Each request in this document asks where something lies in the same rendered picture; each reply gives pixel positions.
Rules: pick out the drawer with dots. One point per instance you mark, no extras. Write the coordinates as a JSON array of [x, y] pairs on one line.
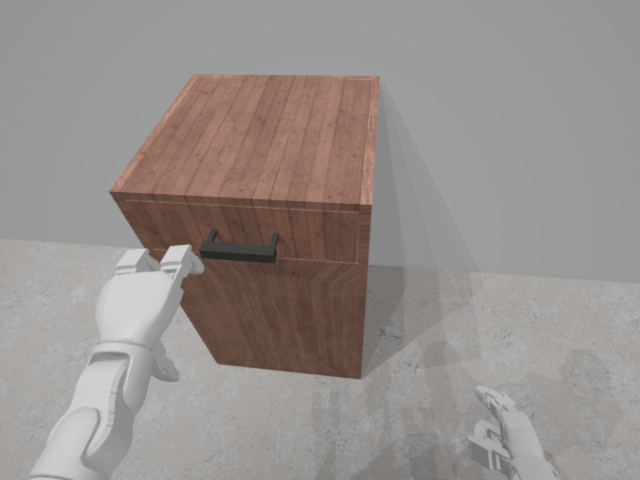
[[303, 233]]

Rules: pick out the right robot forearm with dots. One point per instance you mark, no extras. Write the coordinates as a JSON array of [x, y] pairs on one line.
[[530, 467]]

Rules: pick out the handle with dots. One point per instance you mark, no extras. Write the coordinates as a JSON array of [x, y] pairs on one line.
[[237, 251]]

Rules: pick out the left robot hand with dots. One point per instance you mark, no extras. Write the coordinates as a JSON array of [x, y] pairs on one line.
[[140, 301]]

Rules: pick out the cabinet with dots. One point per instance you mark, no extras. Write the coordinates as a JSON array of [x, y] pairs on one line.
[[295, 141]]

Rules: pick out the left robot forearm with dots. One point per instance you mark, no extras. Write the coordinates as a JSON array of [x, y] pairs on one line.
[[95, 434]]

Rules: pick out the right robot hand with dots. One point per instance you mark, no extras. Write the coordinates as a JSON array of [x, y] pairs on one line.
[[493, 447]]

